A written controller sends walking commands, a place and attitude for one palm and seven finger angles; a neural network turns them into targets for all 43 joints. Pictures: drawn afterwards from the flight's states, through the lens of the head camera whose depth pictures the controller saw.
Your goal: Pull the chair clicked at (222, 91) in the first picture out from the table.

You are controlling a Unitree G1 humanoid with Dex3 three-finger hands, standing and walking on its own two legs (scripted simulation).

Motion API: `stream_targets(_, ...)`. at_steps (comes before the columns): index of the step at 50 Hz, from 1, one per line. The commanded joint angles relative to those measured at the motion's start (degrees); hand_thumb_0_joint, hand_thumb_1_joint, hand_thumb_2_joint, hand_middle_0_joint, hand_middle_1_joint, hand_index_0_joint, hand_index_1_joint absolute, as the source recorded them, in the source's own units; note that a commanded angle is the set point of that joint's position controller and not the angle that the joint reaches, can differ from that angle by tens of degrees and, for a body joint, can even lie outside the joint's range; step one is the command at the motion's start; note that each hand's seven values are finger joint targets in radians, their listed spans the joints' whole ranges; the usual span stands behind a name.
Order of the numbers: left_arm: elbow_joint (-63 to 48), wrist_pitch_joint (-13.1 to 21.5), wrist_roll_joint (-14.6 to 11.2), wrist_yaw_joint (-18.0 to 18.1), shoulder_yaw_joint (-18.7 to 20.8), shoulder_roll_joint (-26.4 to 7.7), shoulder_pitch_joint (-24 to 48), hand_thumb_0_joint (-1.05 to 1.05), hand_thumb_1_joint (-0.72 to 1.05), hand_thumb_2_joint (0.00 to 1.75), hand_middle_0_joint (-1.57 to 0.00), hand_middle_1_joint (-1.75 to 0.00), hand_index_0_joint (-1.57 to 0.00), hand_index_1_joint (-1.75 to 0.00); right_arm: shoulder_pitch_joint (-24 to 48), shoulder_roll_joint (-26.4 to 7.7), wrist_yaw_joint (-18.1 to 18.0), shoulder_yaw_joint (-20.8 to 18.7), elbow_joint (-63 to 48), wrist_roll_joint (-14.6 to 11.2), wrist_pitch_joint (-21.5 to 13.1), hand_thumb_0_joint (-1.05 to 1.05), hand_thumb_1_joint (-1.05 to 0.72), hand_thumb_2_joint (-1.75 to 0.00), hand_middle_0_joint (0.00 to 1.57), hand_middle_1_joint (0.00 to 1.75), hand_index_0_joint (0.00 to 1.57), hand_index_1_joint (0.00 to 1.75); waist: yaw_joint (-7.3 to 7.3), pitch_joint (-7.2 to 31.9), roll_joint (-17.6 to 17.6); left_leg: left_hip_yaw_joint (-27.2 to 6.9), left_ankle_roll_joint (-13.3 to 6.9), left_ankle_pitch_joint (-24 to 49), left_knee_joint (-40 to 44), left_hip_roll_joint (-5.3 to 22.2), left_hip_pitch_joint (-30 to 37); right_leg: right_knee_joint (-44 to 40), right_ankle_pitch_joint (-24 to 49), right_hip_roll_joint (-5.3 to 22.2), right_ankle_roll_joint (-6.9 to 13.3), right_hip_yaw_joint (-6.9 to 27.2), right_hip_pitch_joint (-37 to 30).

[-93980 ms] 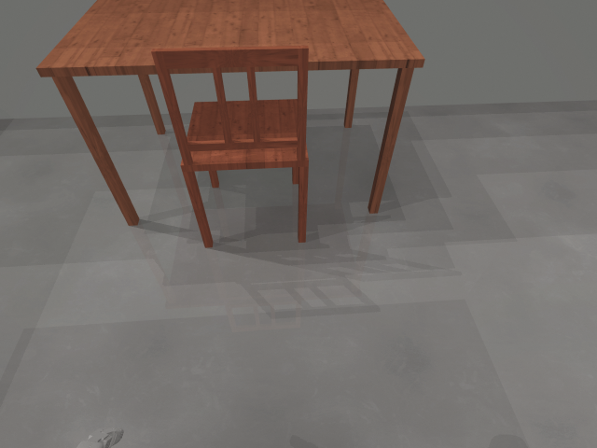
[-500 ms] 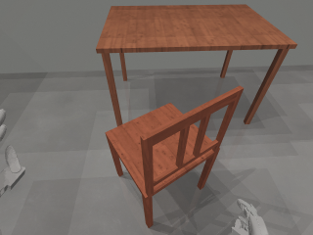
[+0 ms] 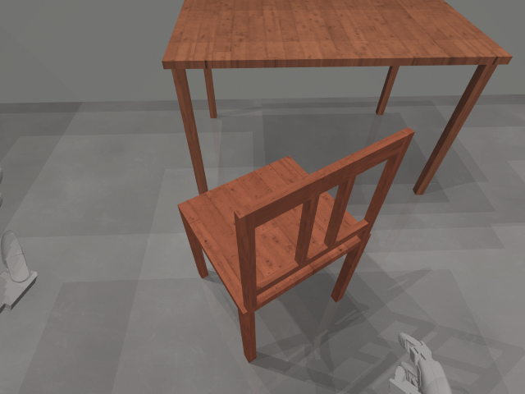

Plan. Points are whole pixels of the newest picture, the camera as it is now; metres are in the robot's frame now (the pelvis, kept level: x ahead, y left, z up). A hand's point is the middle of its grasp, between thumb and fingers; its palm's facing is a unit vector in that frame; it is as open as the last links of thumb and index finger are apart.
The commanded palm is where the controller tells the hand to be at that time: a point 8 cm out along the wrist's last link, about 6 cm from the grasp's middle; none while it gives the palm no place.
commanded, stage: step back with the hand held close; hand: left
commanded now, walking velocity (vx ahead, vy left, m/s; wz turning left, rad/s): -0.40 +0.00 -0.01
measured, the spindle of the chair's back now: (305, 231) +0.46 -0.06 -0.09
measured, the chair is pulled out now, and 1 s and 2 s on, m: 0.53 0.53 0.53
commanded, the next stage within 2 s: stop stepping back and stand still in 0.84 s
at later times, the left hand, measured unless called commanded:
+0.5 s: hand (51, 305) +0.17 +0.22 +0.17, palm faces +0.33 -0.80 -0.50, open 7.4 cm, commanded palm +0.10 +0.29 +0.19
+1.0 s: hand out of the picture +0.04 +0.20 +0.18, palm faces +0.33 -0.81 -0.49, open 7.4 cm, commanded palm -0.03 +0.26 +0.19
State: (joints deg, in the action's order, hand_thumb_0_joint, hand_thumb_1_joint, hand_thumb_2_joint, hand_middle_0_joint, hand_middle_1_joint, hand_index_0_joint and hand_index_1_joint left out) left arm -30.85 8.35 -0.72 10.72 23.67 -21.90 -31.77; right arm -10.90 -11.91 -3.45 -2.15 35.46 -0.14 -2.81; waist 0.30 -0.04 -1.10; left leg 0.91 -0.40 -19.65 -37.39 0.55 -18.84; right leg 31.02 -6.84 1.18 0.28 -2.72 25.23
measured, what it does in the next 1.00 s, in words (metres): walks backwards: right foot, then right foot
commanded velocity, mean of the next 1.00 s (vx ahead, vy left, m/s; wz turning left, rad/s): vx -0.34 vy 0.01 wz -0.02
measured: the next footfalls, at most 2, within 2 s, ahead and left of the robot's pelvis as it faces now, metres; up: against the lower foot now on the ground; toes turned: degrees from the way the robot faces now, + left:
right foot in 0.22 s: +0.04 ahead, -0.11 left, +0.00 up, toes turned +2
right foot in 0.94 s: -0.17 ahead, -0.13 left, +0.00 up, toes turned +0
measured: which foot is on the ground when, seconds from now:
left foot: down 0.00-0.98, up 1.00-1.00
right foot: down 0.00-0.14, up 0.16-0.20, down 0.22-0.66, up 0.68-0.92, down 0.94-1.00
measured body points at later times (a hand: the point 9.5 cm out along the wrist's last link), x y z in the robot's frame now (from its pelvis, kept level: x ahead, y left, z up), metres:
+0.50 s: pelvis -0.04 -0.01 +0.01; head +0.00 -0.01 +0.46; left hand +0.15 +0.27 +0.20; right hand +0.16 -0.24 -0.07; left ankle -0.02 +0.11 -0.71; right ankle +0.00 -0.12 -0.72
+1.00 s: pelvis -0.19 -0.03 +0.01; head -0.17 -0.04 +0.46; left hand +0.01 +0.24 +0.21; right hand -0.01 -0.25 -0.08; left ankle -0.08 +0.11 -0.72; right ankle -0.21 -0.13 -0.73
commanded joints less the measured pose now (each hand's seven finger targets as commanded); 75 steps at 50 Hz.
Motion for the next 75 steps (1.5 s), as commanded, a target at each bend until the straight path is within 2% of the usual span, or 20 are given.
stream_targets(1,-10.0,3.2,-0.2,1.5,7.9,-13.3,1.2,0.0,0.9,0.9,-0.2,-0.3,-0.2,-0.3,5.0,-6.5,-0.3,-2.5,-8.1,0.4,-1.2,0.0,-0.9,-0.9,0.2,0.3,0.2,0.3,-1.49,6.6,9.0,-0.9,-0.4,-2.3,1.7,-0.4,-1.9,-17.4,-10.1,10.2,2.7,12.5,-5.7)
stream_targets(8,-16.4,4.6,0.5,1.6,11.0,-13.3,-1.2,0.0,0.9,0.9,-0.2,-0.3,-0.2,-0.3,7.6,-7.7,-1.4,-2.8,-10.0,0.0,-1.0,0.0,-0.9,-0.9,0.2,0.3,0.2,0.3,-0.7,7.6,-14.6,-12.0,-5.8,-2.9,23.9,12.4,-25.5,11.3,3.2,-4.0,-2.6,1.0,-28.0)
stream_targets(17,-14.4,5.2,-0.7,-1.2,5.3,-9.2,-1.7,0.0,0.9,0.9,-0.2,-0.3,-0.2,-0.3,5.9,-6.6,0.2,-2.5,-6.8,1.2,-4.6,0.0,-0.9,-0.9,0.2,0.3,0.2,0.3,-0.68,11.0,-7.0,-5.5,-1.9,39.7,8.1,10.4,4.0,0.0,10.8,-0.6,-0.5,4.2,-12.3)
stream_targets(22,-11.8,5.0,-1.2,-1.2,7.0,-12.6,-1.6,0.0,0.9,0.9,-0.2,-0.3,-0.2,-0.3,6.8,-4.9,-0.2,-3.3,-8.1,0.5,-1.9,0.0,-0.9,-0.9,0.2,0.3,0.2,0.3,-1.24,15.5,11.1,0.5,2.3,5.1,-5.8,-1.1,-1.1,-8.6,41.7,11.8,2.9,15.6,-16.7)
stream_targets(25,-11.8,4.1,-1.2,-0.6,10.3,-15.0,-4.6,0.0,0.9,0.9,-0.2,-0.3,-0.2,-0.3,9.3,-3.7,-0.8,-3.0,-9.3,0.0,-0.1,0.0,-0.9,-0.9,0.2,0.3,0.2,0.3,0.14,14.0,11.8,-5.3,1.6,-8.2,-17.2,-0.4,-6.9,-11.8,30.1,17.3,7.2,17.7,-15.2)
stream_targets(30,-13.3,3.8,-2.0,0.0,9.6,-13.6,-7.2,0.0,0.9,0.9,-0.2,-0.3,-0.2,-0.3,7.6,-4.5,-1.8,-1.1,-9.2,0.1,2.7,0.0,-0.9,-0.9,0.2,0.3,0.2,0.3,-2.13,11.5,1.1,-1.6,1.2,9.4,15.9,-0.2,0.9,-5.6,22.1,5.3,1.6,7.1,-15.4)
stream_targets(33,-17.1,5.4,-1.7,-0.3,9.6,-14.9,-3.2,0.0,0.9,0.9,-0.2,-0.3,-0.2,-0.3,5.6,-6.3,-1.5,-3.2,-8.8,-0.2,-0.1,0.0,-0.9,-0.9,0.2,0.3,0.2,0.3,-1.22,13.1,-10.9,-9.2,-3.6,35.3,17.4,14.1,5.5,7.5,-8.9,-2.9,-2.1,4.0,-8.6)
stream_targets(35,-16.5,5.1,-2.2,-0.2,10.2,-13.9,-3.6,0.0,0.9,0.9,-0.2,-0.3,-0.2,-0.3,6.0,-6.7,-1.0,-3.0,-9.0,1.1,-3.5,0.0,-0.9,-0.9,0.2,0.3,0.2,0.3,-0.87,11.0,-18.3,-13.0,-7.6,29.0,20.8,17.8,-5.1,20.8,-18.1,-3.9,-1.8,5.1,-9.1)
stream_targets(39,-15.8,4.0,-1.8,-0.2,4.2,-9.6,1.0,0.0,0.9,0.9,-0.2,-0.3,-0.2,-0.3,4.8,-6.7,0.3,-2.8,-6.2,0.8,-6.4,0.0,-0.9,-0.9,0.2,0.3,0.2,0.3,-0.64,6.7,-9.5,-8.6,-6.4,40.6,15.7,15.3,6.5,16.6,-17.1,-2.5,-1.3,5.8,-1.0)
stream_targets(47,-10.7,3.9,-2.4,-2.3,6.5,-12.4,1.9,0.0,0.9,0.9,-0.2,-0.3,-0.2,-0.3,7.2,-7.7,1.5,-1.5,-7.4,0.8,-5.7,0.0,-0.9,-0.9,0.2,0.3,0.2,0.3,0.79,7.1,-6.7,-7.0,-2.8,7.2,15.3,9.8,-2.7,-9.7,-1.2,-3.0,-1.3,4.2,-16.0)
stream_targets(49,-9.4,4.8,-2.2,-2.2,8.4,-15.2,-3.0,0.0,0.9,0.9,-0.2,-0.3,-0.2,-0.3,5.1,-5.4,1.8,-1.6,-9.3,0.0,-4.5,0.0,-0.9,-0.9,0.2,0.3,0.2,0.3,0.0,9.8,10.4,3.2,1.8,-2.3,-1.7,-0.7,-0.7,-18.8,2.4,8.4,1.6,16.5,-10.2)
stream_targets(50,-10.0,4.7,-2.4,-1.9,7.3,-14.6,-3.6,0.0,0.9,0.9,-0.2,-0.3,-0.2,-0.3,4.5,-6.1,1.6,-2.5,-9.5,-1.1,-4.3,0.0,-0.9,-0.9,0.2,0.3,0.2,0.3,0.58,10.6,18.8,0.5,1.7,-2.6,-12.8,-3.9,-3.3,-19.8,5.3,13.3,2.0,21.3,-9.8)
stream_targets(54,-4.9,2.9,-2.7,-0.3,8.9,-13.4,-5.9,0.0,0.9,0.9,-0.2,-0.3,-0.2,-0.3,5.1,-4.2,0.2,-0.7,-8.9,-1.0,-2.9,0.0,-0.9,-0.9,0.2,0.3,0.2,0.3,-1.98,8.7,6.5,-3.0,1.2,0.3,-12.5,-0.2,-3.9,-17.9,-12.7,12.5,5.9,17.8,-7.8)
stream_targets(57,-4.3,4.1,-2.0,-0.1,6.5,-13.3,1.9,0.0,0.9,0.9,-0.2,-0.3,-0.2,-0.3,4.4,-6.1,-0.8,-0.4,-8.6,-0.9,-4.4,0.0,-0.9,-0.9,0.2,0.3,0.2,0.3,-2.16,1.5,6.3,-1.5,-0.9,-1.1,2.6,0.1,3.6,-21.1,-25.2,11.1,4.1,15.5,-1.2)
stream_targets(61,-5.5,5.2,-1.6,-0.4,4.0,-11.8,1.7,0.0,0.9,0.9,-0.2,-0.3,-0.2,-0.3,0.5,-7.8,-1.4,-1.2,-8.8,-1.1,-7.1,0.0,-0.9,-0.9,0.2,0.3,0.2,0.3,-1.67,2.1,1.1,-1.3,-4.2,-3.9,20.2,1.1,8.6,-15.0,-23.9,5.8,1.4,13.8,-8.3)
stream_targets(65,-9.9,5.2,-1.0,-0.2,6.0,-12.6,1.1,0.0,0.9,0.9,-0.2,-0.3,-0.2,-0.3,0.3,-8.4,-1.0,-0.9,-8.8,-1.1,-7.6,0.0,-0.9,-0.9,0.2,0.3,0.2,0.3,-2.01,2.9,-15.1,-13.7,-7.9,-11.0,24.3,10.4,5.2,4.7,-15.0,-1.3,-1.2,2.6,-6.6)
stream_targets(69,-6.9,4.6,-0.3,-0.4,4.9,-11.0,6.0,0.0,0.9,0.9,-0.2,-0.3,-0.2,-0.3,0.6,-8.7,-0.7,-0.9,-7.8,-1.0,-9.2,0.0,-0.9,-0.9,0.2,0.3,0.2,0.3,-1.26,-4.9,-7.9,-12.1,-7.9,-11.3,22.2,11.0,-6.1,4.4,-13.2,-1.9,-0.9,0.0,-12.2)
stream_targets(71,-2.4,4.4,-0.3,-0.6,5.2,-11.9,6.5,0.0,0.9,0.9,-0.2,-0.3,-0.2,-0.3,1.1,-9.0,-0.7,-1.0,-7.4,-1.0,-9.2,0.0,-0.9,-0.9,0.2,0.3,0.2,0.3,-0.94,-6.2,-0.4,-7.6,-5.6,-7.8,15.2,7.4,-8.9,-4.9,-12.1,-1.2,0.3,3.4,-17.4)
stream_targets(74,1.5,5.6,-0.1,-1.4,4.4,-11.6,8.4,0.0,0.9,0.9,-0.2,-0.3,-0.2,-0.3,0.0,-8.2,0.0,-2.1,-7.5,-1.1,-7.5,0.0,-0.9,-0.9,0.2,0.3,0.2,0.3,-1.55,-3.3,15.4,0.9,-1.6,-9.8,-11.9,-1.6,-11.9,-21.6,-32.3,14.9,8.0,32.8,-14.8)
stream_targets(75,1.5,6.3,-0.1,-1.5,4.1,-11.3,8.5,0.0,0.9,0.9,-0.2,-0.3,-0.2,-0.3,0.1,-8.4,0.4,-2.6,-7.4,-1.0,-6.9,0.0,-0.9,-0.9,0.2,0.3,0.2,0.3,-1.44,-4.0,15.2,-1.1,-1.2,-7.4,-19.5,-1.6,-12.2,-24.7,-32.8,16.5,7.6,35.2,-12.8)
